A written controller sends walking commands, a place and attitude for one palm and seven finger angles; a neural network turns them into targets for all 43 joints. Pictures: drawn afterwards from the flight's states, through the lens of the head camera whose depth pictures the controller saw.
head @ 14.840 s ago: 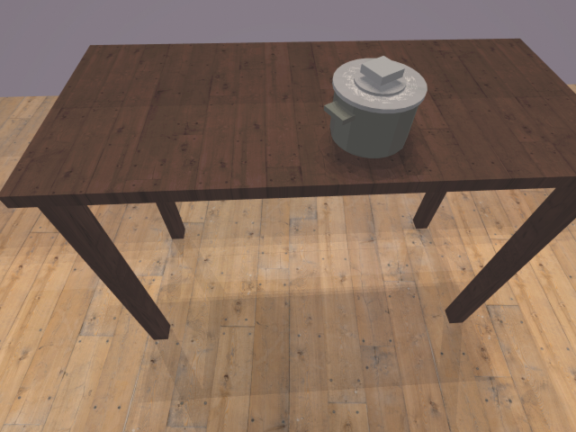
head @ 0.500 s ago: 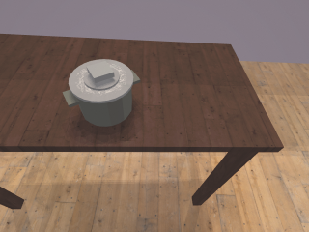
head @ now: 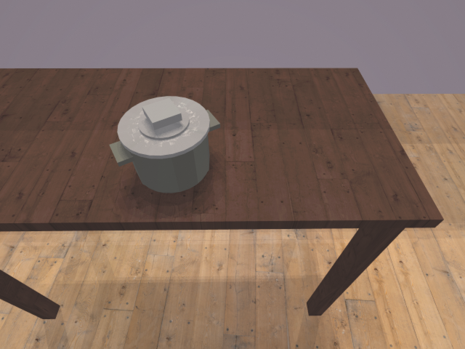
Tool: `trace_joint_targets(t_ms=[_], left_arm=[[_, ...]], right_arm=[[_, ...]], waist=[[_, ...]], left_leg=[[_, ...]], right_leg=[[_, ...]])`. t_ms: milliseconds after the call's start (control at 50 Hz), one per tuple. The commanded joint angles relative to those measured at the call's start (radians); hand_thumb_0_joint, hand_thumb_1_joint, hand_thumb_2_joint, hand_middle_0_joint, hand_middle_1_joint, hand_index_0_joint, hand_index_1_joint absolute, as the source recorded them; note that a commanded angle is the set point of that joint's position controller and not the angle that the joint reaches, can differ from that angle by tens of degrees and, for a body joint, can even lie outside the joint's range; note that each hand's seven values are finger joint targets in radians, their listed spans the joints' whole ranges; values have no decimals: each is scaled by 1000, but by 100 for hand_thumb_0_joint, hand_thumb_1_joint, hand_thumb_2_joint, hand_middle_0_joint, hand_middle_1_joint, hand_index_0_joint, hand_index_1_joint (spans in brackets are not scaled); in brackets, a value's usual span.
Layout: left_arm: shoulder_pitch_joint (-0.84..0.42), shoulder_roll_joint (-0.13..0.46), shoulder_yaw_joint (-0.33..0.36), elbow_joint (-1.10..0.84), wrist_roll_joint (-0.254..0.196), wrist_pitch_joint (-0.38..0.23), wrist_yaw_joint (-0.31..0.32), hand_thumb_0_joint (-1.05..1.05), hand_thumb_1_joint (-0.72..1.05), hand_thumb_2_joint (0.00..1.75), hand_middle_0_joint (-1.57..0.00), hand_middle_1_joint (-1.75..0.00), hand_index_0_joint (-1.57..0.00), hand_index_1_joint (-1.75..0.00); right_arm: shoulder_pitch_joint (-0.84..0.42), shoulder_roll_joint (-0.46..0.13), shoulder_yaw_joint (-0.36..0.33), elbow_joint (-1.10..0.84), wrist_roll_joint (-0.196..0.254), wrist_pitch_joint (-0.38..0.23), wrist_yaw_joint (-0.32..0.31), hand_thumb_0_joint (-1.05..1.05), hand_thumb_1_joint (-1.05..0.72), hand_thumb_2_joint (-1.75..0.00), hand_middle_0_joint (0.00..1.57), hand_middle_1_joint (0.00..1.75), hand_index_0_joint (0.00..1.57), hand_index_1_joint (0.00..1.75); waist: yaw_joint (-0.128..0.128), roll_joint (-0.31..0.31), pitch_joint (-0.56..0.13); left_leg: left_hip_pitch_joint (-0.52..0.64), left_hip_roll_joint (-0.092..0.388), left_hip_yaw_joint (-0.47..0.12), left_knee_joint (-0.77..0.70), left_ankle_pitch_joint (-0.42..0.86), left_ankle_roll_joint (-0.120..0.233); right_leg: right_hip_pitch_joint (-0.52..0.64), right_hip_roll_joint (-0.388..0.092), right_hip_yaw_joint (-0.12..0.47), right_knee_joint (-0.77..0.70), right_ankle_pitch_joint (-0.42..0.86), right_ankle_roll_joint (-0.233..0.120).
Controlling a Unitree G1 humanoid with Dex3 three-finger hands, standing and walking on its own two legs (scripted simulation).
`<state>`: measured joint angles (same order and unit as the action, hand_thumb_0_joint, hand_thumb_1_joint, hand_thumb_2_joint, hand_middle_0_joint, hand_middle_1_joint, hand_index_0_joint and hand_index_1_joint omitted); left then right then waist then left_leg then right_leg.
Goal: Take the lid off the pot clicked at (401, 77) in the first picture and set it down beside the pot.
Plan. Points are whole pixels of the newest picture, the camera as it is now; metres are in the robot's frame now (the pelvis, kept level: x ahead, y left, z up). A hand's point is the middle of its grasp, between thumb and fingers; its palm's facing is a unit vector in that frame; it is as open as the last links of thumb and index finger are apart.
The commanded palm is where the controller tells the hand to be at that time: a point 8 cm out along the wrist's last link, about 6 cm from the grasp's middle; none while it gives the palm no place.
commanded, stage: look again from close up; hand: left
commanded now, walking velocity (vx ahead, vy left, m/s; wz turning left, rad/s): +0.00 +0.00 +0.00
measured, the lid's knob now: (162, 113) +0.46 +0.15 +0.16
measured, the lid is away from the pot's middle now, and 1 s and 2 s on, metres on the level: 0.00 0.00 0.00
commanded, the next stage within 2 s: lift the closed hand beside the body in 0.94 s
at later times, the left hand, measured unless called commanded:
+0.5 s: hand out of the picture -0.01 +0.16 -0.17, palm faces +0.00 -0.98 -0.18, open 7.4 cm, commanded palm none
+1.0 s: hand out of the picture +0.00 +0.15 -0.17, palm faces +0.00 -0.98 -0.18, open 7.4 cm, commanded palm none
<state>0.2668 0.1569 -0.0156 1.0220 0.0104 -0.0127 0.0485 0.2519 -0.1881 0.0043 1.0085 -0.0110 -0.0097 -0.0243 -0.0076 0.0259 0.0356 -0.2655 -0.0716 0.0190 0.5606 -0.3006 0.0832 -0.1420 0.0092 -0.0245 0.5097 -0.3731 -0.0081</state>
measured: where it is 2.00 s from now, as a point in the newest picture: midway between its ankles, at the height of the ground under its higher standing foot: outside the picture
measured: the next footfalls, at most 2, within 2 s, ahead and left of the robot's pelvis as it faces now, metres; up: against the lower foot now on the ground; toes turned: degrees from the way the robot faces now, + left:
none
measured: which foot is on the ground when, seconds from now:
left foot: down 0.00-1.00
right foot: down 0.00-1.00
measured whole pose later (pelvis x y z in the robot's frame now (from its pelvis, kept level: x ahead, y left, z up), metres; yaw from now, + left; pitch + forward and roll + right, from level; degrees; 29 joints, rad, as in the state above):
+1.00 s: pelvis +0.00 -0.02 +0.01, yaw -1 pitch +0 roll +0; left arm 0.29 0.17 -0.02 1.05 0.01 -0.01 0.04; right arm 0.25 -0.15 0.02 1.09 0.00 -0.02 -0.04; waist 0.00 -0.03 0.07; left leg -0.21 -0.05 0.02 0.45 -0.24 0.05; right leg -0.10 0.03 -0.02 0.43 -0.32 -0.04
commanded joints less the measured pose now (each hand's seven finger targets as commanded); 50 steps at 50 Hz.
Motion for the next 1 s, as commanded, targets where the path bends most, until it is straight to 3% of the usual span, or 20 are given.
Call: trace_joint_targets(t_ms=[0,120,280,340,560,980], left_arm=[[80,103,21,-43,-1,-8,11,0,90,90,-20,-30,-20,-30],[98,119,18,-47,-2,-5,10,0,90,90,-20,-30,-20,-30],[118,129,19,-44,0,3,3,0,90,90,-20,-30,-20,-30],[124,130,19,-37,-1,1,2,0,90,90,-20,-30,-20,-30],[130,120,17,-11,-5,-1,3,0,90,90,-20,-30,-20,-30],[122,106,16,12,-7,-1,1,0,90,90,-20,-30,-20,-30]], right_arm=[[42,-101,-18,-57,-2,-18,-7,0,-90,-90,20,30,20,30],[19,-94,-13,-50,4,-19,-8,0,-90,-90,20,30,20,30],[6,-88,-10,-37,5,-21,-9,0,-90,-90,20,30,20,30],[21,-83,-9,-27,6,-26,-10,0,-90,-90,20,30,20,30],[39,-76,-7,16,9,-28,-16,0,-90,-90,20,30,20,30],[63,-60,-2,58,11,-25,-19,0,-90,-90,20,30,20,30]], waist=[[6,-40,-6],[8,-67,15],[16,-7,20],[17,-27,-21],[18,-27,-14],[17,-37,17]], left_leg=[[55,161,-180,-99,317,-12],[59,149,-158,-110,274,-19],[55,152,-160,-137,211,-19],[89,157,-157,-132,268,-18],[98,162,-145,-128,331,-24],[111,165,-137,-159,313,-32]], right_leg=[[-67,-87,97,-64,185,-58],[-65,-101,115,-88,226,-50],[-67,-100,110,-105,178,-45],[-43,-100,105,-102,221,-44],[-20,-112,111,-117,295,-42],[-12,-122,116,-151,310,-40]])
